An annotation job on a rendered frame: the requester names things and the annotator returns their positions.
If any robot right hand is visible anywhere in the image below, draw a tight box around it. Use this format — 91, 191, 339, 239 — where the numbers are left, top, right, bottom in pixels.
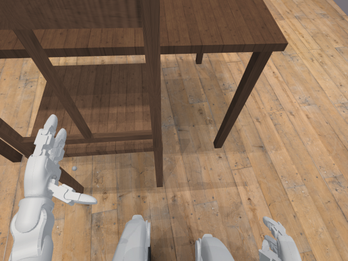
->
259, 216, 302, 261

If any right robot thigh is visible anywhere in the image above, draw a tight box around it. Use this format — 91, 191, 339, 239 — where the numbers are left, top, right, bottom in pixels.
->
195, 237, 235, 261

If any robot left hand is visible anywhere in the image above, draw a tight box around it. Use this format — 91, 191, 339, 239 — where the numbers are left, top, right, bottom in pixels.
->
24, 114, 97, 206

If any chair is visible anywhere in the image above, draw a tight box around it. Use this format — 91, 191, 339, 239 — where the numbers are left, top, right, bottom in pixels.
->
0, 0, 163, 194

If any left robot forearm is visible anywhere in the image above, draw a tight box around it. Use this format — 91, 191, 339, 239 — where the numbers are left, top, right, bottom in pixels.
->
8, 196, 54, 261

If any robot thigh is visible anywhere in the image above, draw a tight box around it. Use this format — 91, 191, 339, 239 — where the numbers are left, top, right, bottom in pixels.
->
112, 219, 151, 261
195, 237, 235, 261

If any left robot thigh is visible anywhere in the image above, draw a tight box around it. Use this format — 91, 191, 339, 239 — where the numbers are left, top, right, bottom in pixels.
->
112, 219, 151, 261

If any table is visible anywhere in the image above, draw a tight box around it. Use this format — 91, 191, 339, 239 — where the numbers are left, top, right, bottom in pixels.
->
0, 0, 288, 163

